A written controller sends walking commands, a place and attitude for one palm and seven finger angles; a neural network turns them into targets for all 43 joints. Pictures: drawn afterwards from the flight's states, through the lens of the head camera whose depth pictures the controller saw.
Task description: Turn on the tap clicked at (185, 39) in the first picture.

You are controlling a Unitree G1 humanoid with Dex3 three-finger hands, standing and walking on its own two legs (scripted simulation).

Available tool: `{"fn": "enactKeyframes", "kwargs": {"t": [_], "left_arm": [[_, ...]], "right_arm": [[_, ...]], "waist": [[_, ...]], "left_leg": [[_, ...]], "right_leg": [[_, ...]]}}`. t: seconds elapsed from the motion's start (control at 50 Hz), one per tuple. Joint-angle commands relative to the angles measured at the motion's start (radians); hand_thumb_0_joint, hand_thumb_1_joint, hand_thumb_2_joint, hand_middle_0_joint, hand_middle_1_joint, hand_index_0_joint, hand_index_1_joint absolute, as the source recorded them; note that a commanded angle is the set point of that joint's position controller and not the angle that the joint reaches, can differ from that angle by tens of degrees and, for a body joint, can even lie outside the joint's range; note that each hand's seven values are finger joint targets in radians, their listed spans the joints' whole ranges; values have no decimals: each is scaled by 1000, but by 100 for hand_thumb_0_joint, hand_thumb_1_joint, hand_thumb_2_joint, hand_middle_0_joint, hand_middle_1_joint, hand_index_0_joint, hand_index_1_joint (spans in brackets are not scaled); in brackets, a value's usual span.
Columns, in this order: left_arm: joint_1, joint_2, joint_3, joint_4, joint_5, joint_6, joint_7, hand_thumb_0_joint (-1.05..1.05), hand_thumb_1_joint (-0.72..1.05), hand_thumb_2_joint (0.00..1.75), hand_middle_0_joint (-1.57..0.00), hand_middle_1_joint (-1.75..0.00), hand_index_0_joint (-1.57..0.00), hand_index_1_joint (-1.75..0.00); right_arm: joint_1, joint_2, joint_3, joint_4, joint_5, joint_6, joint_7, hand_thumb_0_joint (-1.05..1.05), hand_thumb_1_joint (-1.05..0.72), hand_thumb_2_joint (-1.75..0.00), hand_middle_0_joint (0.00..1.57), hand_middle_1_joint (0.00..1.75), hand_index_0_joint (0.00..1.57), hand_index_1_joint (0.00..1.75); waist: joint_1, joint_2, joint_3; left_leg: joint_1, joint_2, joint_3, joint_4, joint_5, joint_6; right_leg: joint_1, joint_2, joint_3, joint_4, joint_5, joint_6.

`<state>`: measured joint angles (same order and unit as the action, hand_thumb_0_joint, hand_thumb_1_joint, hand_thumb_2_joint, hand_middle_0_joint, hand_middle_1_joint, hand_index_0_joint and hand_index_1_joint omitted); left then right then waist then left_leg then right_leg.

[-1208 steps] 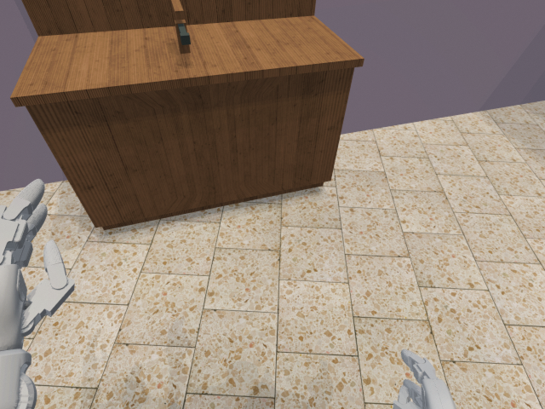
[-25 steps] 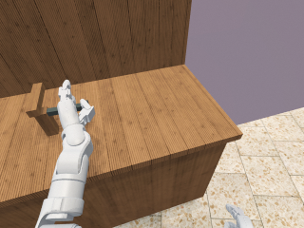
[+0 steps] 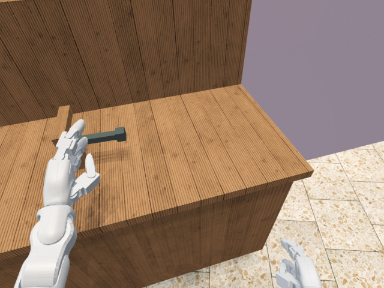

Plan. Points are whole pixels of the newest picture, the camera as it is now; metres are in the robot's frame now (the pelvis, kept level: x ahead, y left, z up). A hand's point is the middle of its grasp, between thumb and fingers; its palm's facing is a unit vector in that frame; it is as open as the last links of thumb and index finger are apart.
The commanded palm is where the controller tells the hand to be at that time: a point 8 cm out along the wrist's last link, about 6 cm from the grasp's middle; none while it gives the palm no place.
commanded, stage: draw the hand back beside the body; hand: left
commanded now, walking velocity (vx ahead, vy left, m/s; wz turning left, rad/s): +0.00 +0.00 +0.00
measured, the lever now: (120, 134) +0.47 +0.25 +0.06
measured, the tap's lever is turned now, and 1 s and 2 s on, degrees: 86 86 86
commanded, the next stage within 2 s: step back with the hand held close in 0.80 s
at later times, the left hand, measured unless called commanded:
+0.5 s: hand (53, 204) +0.20 +0.25 +0.15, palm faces +0.39 -0.86 -0.32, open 7.5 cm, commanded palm +0.16 +0.29 +0.16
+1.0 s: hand (43, 203) +0.20 +0.26 +0.16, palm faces +0.43 -0.84 -0.34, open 7.4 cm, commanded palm +0.15 +0.29 +0.17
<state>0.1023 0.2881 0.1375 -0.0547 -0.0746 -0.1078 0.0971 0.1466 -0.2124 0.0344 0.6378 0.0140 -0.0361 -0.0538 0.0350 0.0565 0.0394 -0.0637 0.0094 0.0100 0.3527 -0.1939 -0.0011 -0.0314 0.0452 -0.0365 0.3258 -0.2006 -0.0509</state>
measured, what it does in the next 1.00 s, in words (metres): stands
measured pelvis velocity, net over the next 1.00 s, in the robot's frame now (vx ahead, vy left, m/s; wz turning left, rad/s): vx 0.00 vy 0.01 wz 0.03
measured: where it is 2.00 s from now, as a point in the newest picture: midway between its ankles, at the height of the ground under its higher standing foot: outside the picture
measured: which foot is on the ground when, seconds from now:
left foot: down 0.00-1.00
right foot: down 0.00-1.00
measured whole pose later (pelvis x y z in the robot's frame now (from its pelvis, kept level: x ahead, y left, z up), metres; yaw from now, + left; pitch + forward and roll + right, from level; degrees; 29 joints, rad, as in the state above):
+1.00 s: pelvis +0.00 +0.01 +0.00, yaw +1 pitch -5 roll -1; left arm 0.39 0.34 0.29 -0.37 -0.08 -0.14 0.10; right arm 0.16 -0.22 0.04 0.62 0.00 -0.06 -0.06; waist 0.06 0.06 0.04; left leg -0.12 0.01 -0.02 0.43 -0.22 0.01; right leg -0.06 0.04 -0.06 0.35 -0.21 -0.04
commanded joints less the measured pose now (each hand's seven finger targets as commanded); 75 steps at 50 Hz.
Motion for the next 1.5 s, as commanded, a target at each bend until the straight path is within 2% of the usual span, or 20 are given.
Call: {"fn": "enactKeyframes", "kwargs": {"t": [0.0,0.26,0.34,0.4,0.46,0.5,0.54,0.6,0.62,0.7,0.82,0.88,0.9,0.92,0.96,0.98,1.04,1.08,1.22,1.48], "left_arm": [[-156,187,117,-303,-6,-78,7,0,90,90,-19,-26,-19,-26],[15,190,148,-427,-1,-81,15,0,90,90,-20,-29,-20,-29],[81,195,171,-475,-1,-83,17,0,90,90,-20,-30,-20,-30],[151,208,200,-485,-8,-81,16,0,90,90,-20,-30,-20,-30],[194,217,216,-531,-4,-84,18,0,90,90,-20,-30,-20,-30],[236,215,226,-543,-8,-81,18,0,90,90,-20,-30,-20,-30],[194,205,207,-556,0,-83,21,0,90,90,-20,-30,-20,-30],[179,194,195,-523,-1,-75,23,0,90,90,-20,-30,-20,-30],[159,195,194,-546,1,-79,24,0,90,90,-20,-30,-20,-30],[180,201,202,-525,-3,-77,25,0,90,90,-20,-30,-20,-30],[200,220,226,-544,-2,-79,24,0,90,90,-20,-30,-20,-30],[212,207,219,-526,-4,-75,22,0,90,90,-20,-30,-20,-30],[164,236,239,-555,-7,-78,24,0,90,90,-20,-30,-20,-30],[-44,379,383,-656,-14,-124,40,0,90,90,-20,-30,-20,-30],[224,234,293,-470,-9,-118,20,0,90,90,-20,-30,-20,-30],[255,208,265,-488,-6,-114,12,0,90,90,-20,-30,-20,-30],[319,198,253,-540,-4,-115,9,0,90,90,-20,-30,-20,-30],[340,220,269,-576,-4,-111,17,0,90,90,-20,-30,-20,-30],[338,286,326,-663,5,-121,47,0,90,90,-20,-30,-20,-30],[349,245,300,-656,28,-127,75,0,90,90,-20,-30,-20,-30]], "right_arm": [[-142,-105,-46,-171,-5,-54,-5,0,-90,-90,20,30,20,30],[-144,-112,-50,-163,-11,-78,-3,0,-90,-90,20,30,20,30],[-142,-109,-51,-162,-12,-83,0,0,-90,-90,20,30,20,30],[-140,-112,-56,-168,-13,-86,-1,0,-90,-90,20,30,20,30],[-136,-110,-56,-167,-13,-91,0,0,-90,-90,20,30,20,30],[-133,-112,-58,-171,-14,-96,1,0,-90,-90,20,30,20,30],[-131,-116,-57,-162,-14,-99,-1,0,-90,-90,20,30,20,30],[-133,-116,-58,-159,-12,-105,-4,0,-90,-90,20,30,20,30],[-138,-118,-56,-158,-12,-106,-6,0,-90,-90,20,30,20,30],[-137,-114,-57,-159,-13,-106,-8,0,-90,-90,20,30,20,30],[-143,-111,-53,-158,-15,-105,-6,0,-90,-90,20,30,20,30],[-138,-108,-55,-158,-14,-101,-5,0,-90,-90,20,30,20,30],[-142,-109,-54,-161,-14,-102,-6,0,-90,-90,20,30,20,30],[-147,-101,-34,-229,1,-87,-13,0,-90,-90,20,30,20,30],[-110,-102,-41,-180,-13,-62,-19,0,-90,-90,20,30,20,30],[-102,-109,-51,-196,-11,-52,-16,0,-90,-90,20,30,20,30],[-95,-120,-58,-220,-11,-34,-21,0,-90,-90,20,30,20,30],[-94,-124,-62,-234,-8,-28,-26,0,-90,-90,20,30,20,30],[-95,-131,-72,-248,-6,-28,-42,0,-90,-90,20,30,20,30],[-58,-142,-75,-238,-5,-65,-45,0,-90,-90,20,30,20,30]], "waist": [[16,-20,-139],[22,-16,-108],[23,29,-97],[30,-25,-91],[32,38,-96],[34,2,-89],[24,30,-92],[21,-21,-67],[20,20,-74],[27,-24,-78],[34,27,-81],[32,-7,-85],[32,-9,-88],[7,59,17],[1,-74,-53],[-2,-91,-104],[-1,-19,-185],[0,-24,-199],[-7,0,-171],[-21,-11,-114]], "left_leg": [[50,8,-16,-35,162,29],[46,11,-39,-36,141,24],[34,11,-41,-29,142,22],[19,13,-40,-20,141,26],[20,13,-45,-14,141,21],[11,15,-45,-8,154,22],[18,13,-48,-5,159,21],[14,16,-51,-6,144,23],[22,12,-52,-9,145,23],[15,13,-54,-8,133,25],[7,9,-52,-6,145,24],[6,12,-49,1,157,25],[7,11,-46,4,152,28],[-67,28,-76,42,82,35],[-57,38,-95,84,132,40],[-45,48,-89,99,177,39],[-34,69,-83,99,298,41],[-53,78,-92,92,303,39],[-159,79,-129,70,94,37],[-358,110,-194,11,-296,61]], "right_leg": [[-10,-45,35,-64,179,17],[-28,-41,27,-71,125,11],[-29,-45,29,-70,125,8],[-29,-47,28,-65,130,12],[-31,-48,29,-60,125,8],[-32,-48,24,-54,140,10],[-41,-46,27,-51,138,7],[-60,-46,22,-49,121,12],[-59,-46,25,-50,117,8],[-53,-49,22,-44,111,11],[-40,-52,27,-47,127,7],[-38,-53,24,-43,144,10],[-36,-56,28,-48,147,12],[-139,-109,127,-73,228,16],[-149,-143,108,-45,326,25],[-134,-153,105,-20,363,29],[-124,-148,82,33,381,38],[-134,-144,82,42,338,40],[-190,-139,99,47,150,28],[-233,-106,105,78,-119,39]]}}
